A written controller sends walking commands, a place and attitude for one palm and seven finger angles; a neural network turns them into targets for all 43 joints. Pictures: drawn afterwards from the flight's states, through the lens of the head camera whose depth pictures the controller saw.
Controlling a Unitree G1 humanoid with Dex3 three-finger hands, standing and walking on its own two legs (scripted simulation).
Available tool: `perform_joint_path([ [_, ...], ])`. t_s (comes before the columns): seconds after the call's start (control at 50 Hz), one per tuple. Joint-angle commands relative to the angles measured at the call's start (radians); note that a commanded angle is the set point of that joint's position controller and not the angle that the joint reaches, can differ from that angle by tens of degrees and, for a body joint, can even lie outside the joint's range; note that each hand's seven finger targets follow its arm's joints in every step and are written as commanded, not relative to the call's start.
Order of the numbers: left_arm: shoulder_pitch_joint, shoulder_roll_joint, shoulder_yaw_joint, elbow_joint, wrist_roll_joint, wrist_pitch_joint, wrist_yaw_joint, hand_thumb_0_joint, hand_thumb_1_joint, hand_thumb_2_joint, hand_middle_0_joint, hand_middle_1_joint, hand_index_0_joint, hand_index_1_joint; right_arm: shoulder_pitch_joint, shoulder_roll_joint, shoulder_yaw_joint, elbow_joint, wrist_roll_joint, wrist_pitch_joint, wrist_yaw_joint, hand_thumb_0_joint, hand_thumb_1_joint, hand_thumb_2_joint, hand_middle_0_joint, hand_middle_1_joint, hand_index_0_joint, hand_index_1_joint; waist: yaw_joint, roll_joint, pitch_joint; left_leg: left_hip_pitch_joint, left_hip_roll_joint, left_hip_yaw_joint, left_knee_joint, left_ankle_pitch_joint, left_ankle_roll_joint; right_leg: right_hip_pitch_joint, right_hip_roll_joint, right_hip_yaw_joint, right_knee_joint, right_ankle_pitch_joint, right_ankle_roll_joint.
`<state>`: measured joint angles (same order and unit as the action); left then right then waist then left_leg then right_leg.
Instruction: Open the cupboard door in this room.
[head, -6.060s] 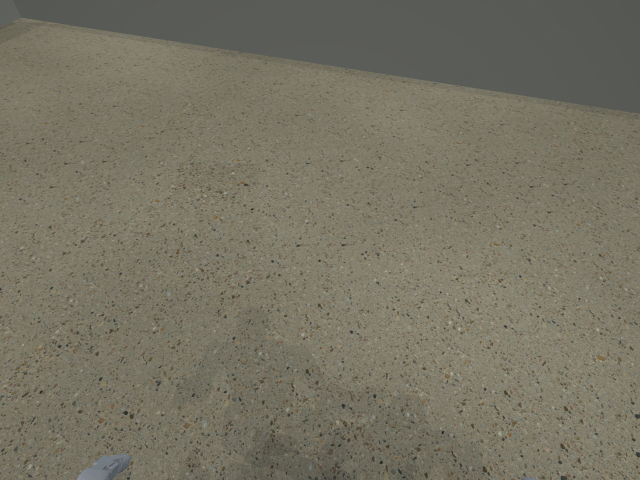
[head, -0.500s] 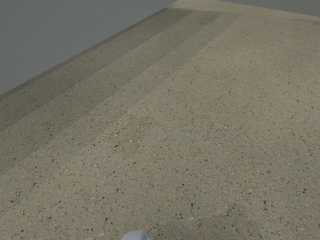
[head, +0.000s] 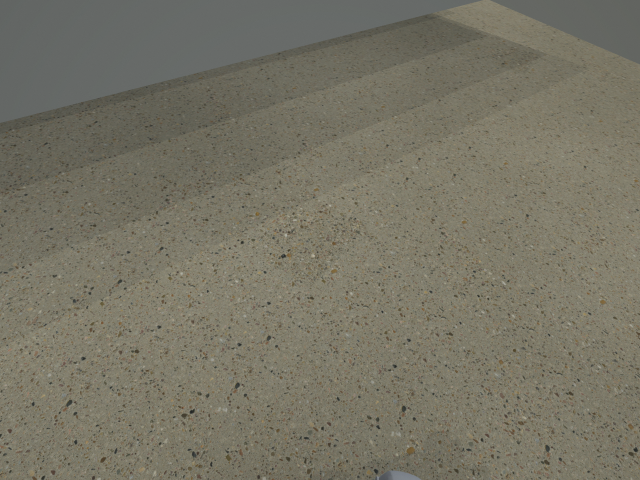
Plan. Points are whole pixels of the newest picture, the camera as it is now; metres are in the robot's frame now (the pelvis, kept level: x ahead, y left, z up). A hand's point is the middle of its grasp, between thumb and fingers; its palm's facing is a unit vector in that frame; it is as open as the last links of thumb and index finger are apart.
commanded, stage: turn or walk to find it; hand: left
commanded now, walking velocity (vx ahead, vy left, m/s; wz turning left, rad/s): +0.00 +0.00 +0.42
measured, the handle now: out of the picture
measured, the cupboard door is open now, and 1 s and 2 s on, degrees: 0 0 0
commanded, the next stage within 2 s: none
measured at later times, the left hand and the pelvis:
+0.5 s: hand out of the picture +0.01 +0.15 -0.14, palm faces +0.22 -0.94 -0.27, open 7.4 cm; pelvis -0.04 -0.06 +0.00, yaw +13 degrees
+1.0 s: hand out of the picture -0.14 +0.21 -0.18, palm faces +0.46 -0.86 -0.23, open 7.4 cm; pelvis -0.09 -0.01 +0.00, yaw +25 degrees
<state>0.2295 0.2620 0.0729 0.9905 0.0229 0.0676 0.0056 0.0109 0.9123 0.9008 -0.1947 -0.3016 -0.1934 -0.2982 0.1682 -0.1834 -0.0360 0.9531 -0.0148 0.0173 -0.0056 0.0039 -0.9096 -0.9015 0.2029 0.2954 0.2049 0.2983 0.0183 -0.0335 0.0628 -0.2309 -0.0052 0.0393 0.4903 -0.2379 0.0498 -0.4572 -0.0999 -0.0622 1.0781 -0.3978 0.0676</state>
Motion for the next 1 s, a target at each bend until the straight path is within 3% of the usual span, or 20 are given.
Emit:
perform_joint_path([
  [0.0,-0.029,0.053,0.008,-0.082,-0.005,-0.03,0.008,0.0,0.9,0.9,-0.2,-0.3,-0.2,-0.3,0.067,-0.205,-0.053,-0.038,-0.001,-0.014,-0.017,0.0,-0.9,-0.9,0.2,0.3,0.2,0.3,-0.039,0.131,-0.086,0.147,0.239,-0.254,-0.191,0.34,0.098,-0.089,-0.003,0.041,-0.01,0.026,0.023],
  [0.14,-0.092,0.033,0.002,-0.124,-0.01,-0.032,0.016,0.0,0.9,0.9,-0.2,-0.3,-0.2,-0.3,0.092,-0.207,-0.064,-0.039,-0.011,-0.002,-0.012,0.0,-0.9,-0.9,0.2,0.3,0.2,0.3,-0.063,0.176,-0.087,0.116,0.246,-0.363,-0.181,0.281,0.132,-0.017,0.024,0.052,-0.195,-0.059,0.015],
  [0.22,-0.035,0.026,0.0,-0.117,-0.016,-0.039,0.02,0.0,0.9,0.9,-0.2,-0.3,-0.2,-0.3,0.06,-0.21,-0.069,-0.051,-0.013,0.007,-0.005,0.0,-0.9,-0.9,0.2,0.3,0.2,0.3,-0.035,0.179,-0.088,-0.005,0.213,-0.399,-0.161,0.239,0.114,0.153,0.064,0.034,-0.403,-0.013,-0.007],
  [0.26,0.04,0.031,0.006,-0.099,-0.017,-0.046,0.022,0.0,0.9,0.9,-0.2,-0.3,-0.2,-0.3,0.031,-0.204,-0.072,-0.062,-0.008,0.01,-0.002,0.0,-0.9,-0.9,0.2,0.3,0.2,0.3,0.006,0.153,-0.11,-0.111,0.165,-0.372,-0.12,0.131,0.07,0.317,0.065,0.018,-0.595,0.133,-0.015],
  [0.28,0.074,0.066,0.012,-0.094,-0.012,-0.054,0.026,0.0,0.9,0.9,-0.2,-0.3,-0.2,-0.3,0.034,-0.172,-0.069,-0.067,-0.002,0.011,0.002,0.0,-0.9,-0.9,0.2,0.3,0.2,0.3,0.021,0.064,-0.126,-0.204,0.105,-0.324,-0.043,0.041,0.02,0.438,0.008,0.067,-0.727,0.165,-0.032],
  [0.3,0.09,0.152,0.029,-0.1,0.005,-0.064,0.034,0.0,0.9,0.9,-0.2,-0.3,-0.2,-0.3,0.046,-0.108,-0.06,-0.085,0.007,0.011,0.007,0.0,-0.9,-0.9,0.2,0.3,0.2,0.3,0.03,-0.185,-0.122,-0.386,-0.026,-0.179,0.174,-0.155,-0.052,0.526,-0.229,0.327,-0.833,0.06,-0.114],
  [0.32,0.047,0.197,0.036,-0.128,0.004,-0.06,0.036,0.0,0.9,0.9,-0.2,-0.3,-0.2,-0.3,0.02,-0.126,-0.069,-0.101,-0.002,0.017,0.005,0.0,-0.9,-0.9,0.2,0.3,0.2,0.3,0.034,-0.258,-0.072,-0.389,-0.064,-0.105,0.414,-0.309,-0.079,0.359,-0.394,0.441,-0.877,0.084,-0.209],
  [0.34,-0.014,0.167,0.027,-0.15,-0.003,-0.056,0.038,0.0,0.9,0.9,-0.2,-0.3,-0.2,-0.3,0.035,-0.158,-0.078,-0.085,-0.011,0.031,0.011,0.0,-0.9,-0.9,0.2,0.3,0.2,0.3,0.006,-0.137,-0.059,-0.338,-0.029,-0.144,0.569,-0.27,-0.072,0.227,-0.368,0.368,-0.895,-0.02,-0.227],
  [0.36,-0.085,0.137,0.027,-0.163,-0.005,-0.061,0.039,0.0,0.9,0.9,-0.2,-0.3,-0.2,-0.3,0.055,-0.15,-0.081,-0.062,-0.015,0.046,0.016,0.0,-0.9,-0.9,0.2,0.3,0.2,0.3,-0.028,-0.185,-0.008,-0.338,-0.008,-0.149,0.64,-0.223,-0.074,0.153,-0.305,0.315,-0.914,-0.077,-0.192],
  [0.44,-0.09,0.066,-0.002,-0.154,-0.008,-0.079,0.03,0.0,0.9,0.9,-0.2,-0.3,-0.2,-0.3,0.132,-0.116,-0.072,-0.005,-0.012,0.045,0.024,0.0,-0.9,-0.9,0.2,0.3,0.2,0.3,-0.059,-0.103,0.013,-0.35,0.01,-0.088,0.735,-0.077,-0.11,0.236,-0.178,0.077,-0.817,0.242,-0.14],
  [0.52,0.009,0.074,0.003,-0.116,-0.004,-0.082,0.033,0.0,0.9,0.9,-0.2,-0.3,-0.2,-0.3,0.064,-0.119,-0.067,-0.018,-0.009,0.045,0.021,0.0,-0.9,-0.9,0.2,0.3,0.2,0.3,-0.007,-0.111,-0.017,-0.347,0.041,-0.069,0.656,-0.113,-0.131,0.328,-0.224,0.075,-0.791,0.33,-0.177],
  [0.66,0.063,0.147,0.025,-0.082,0.011,-0.071,0.029,0.0,0.9,0.9,-0.2,-0.3,-0.2,-0.3,-0.014,-0.095,-0.041,-0.041,0.006,0.026,0.017,0.0,-0.9,-0.9,0.2,0.3,0.2,0.3,0.033,-0.168,-0.077,-0.189,0.041,0.017,0.293,-0.245,-0.115,0.379,-0.274,0.047,-0.689,0.534,-0.218],
  [0.7,0.056,0.157,0.027,-0.073,0.009,-0.066,0.025,0.0,0.9,0.9,-0.2,-0.3,-0.2,-0.3,0.017,-0.097,-0.038,-0.033,0.008,0.019,0.013,0.0,-0.9,-0.9,0.2,0.3,0.2,0.3,0.013,-0.164,-0.099,-0.109,0.022,0.049,0.171,-0.182,-0.107,0.362,-0.264,0.018,-0.636,0.572,-0.192],
  [0.74,0.033,0.144,0.025,-0.072,-0.003,-0.059,0.022,0.0,0.9,0.9,-0.2,-0.3,-0.2,-0.3,0.084,-0.121,-0.041,-0.017,0.007,0.007,0.014,0.0,-0.9,-0.9,0.2,0.3,0.2,0.3,-0.031,-0.104,-0.134,0.06,0.024,0.041,-0.065,0.032,-0.089,0.292,-0.221,-0.053,-0.518,0.504,-0.115],
  [0.76,0.045,0.107,0.019,-0.087,-0.012,-0.051,0.019,0.0,0.9,0.9,-0.2,-0.3,-0.2,-0.3,0.11,-0.187,-0.056,-0.014,0.002,-0.005,0.012,0.0,-0.9,-0.9,0.2,0.3,0.2,0.3,-0.047,0.059,-0.165,0.203,0.14,-0.095,-0.131,0.18,-0.048,0.146,-0.154,-0.105,-0.371,0.33,-0.057],
  [0.78,0.019,0.039,0.0,-0.123,-0.014,-0.047,0.014,0.0,0.9,0.9,-0.2,-0.3,-0.2,-0.3,0.143,-0.28,-0.077,-0.018,-0.004,-0.008,0.006,0.0,-0.9,-0.9,0.2,0.3,0.2,0.3,-0.07,0.341,-0.142,0.282,0.38,-0.395,-0.15,0.534,0.067,-0.109,-0.032,-0.123,-0.18,-0.171,0.012],
  [0.8,-0.041,0.05,-0.006,-0.137,-0.006,-0.035,0.02,0.0,0.9,0.9,-0.2,-0.3,-0.2,-0.3,0.171,-0.305,-0.081,-0.003,-0.004,0.003,0.002,0.0,-0.9,-0.9,0.2,0.3,0.2,0.3,-0.094,0.264,-0.135,0.192,0.432,-0.373,-0.147,0.562,0.146,-0.077,-0.025,-0.032,-0.056,-0.25,0.0],
  [0.84,-0.068,0.051,0.002,-0.116,-0.004,-0.024,0.018,0.0,0.9,0.9,-0.2,-0.3,-0.2,-0.3,0.09,-0.245,-0.065,-0.012,-0.008,-0.003,-0.015,0.0,-0.9,-0.9,0.2,0.3,0.2,0.3,-0.067,0.275,-0.067,0.113,0.339,-0.309,-0.167,0.449,0.127,-0.1,-0.039,0.026,0.022,-0.139,0.001],
  [0.9,-0.028,0.055,0.005,-0.086,-0.007,-0.033,0.005,0.0,0.9,0.9,-0.2,-0.3,-0.2,-0.3,0.013,-0.212,-0.048,-0.04,-0.005,-0.01,-0.018,0.0,-0.9,-0.9,0.2,0.3,0.2,0.3,-0.028,0.204,-0.054,0.115,0.245,-0.21,-0.145,0.502,0.095,-0.078,-0.014,0.027,0.025,-0.027,0.009],
  [0.98,-0.04,0.055,0.002,-0.09,-0.009,-0.032,0.008,0.0,0.9,0.9,-0.2,-0.3,-0.2,-0.3,0.054,-0.212,-0.049,-0.037,-0.002,-0.013,-0.016,0.0,-0.9,-0.9,0.2,0.3,0.2,0.3,-0.039,0.164,-0.075,0.144,0.236,-0.233,-0.155,0.494,0.1,-0.063,-0.001,0.035,-0.019,0.001,0.024],
])
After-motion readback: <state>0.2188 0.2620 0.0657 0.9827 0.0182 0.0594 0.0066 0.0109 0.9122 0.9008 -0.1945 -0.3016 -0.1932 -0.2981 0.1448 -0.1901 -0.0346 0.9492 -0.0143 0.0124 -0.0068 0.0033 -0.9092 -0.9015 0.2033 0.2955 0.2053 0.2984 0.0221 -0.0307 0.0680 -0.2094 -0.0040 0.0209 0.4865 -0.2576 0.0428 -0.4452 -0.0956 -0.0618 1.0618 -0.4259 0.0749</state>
